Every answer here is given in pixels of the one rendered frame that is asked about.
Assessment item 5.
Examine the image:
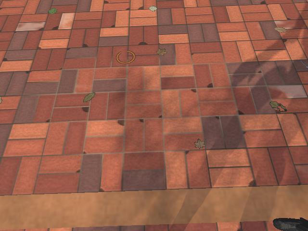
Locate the robot right hand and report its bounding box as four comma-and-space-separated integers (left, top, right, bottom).
272, 218, 308, 231

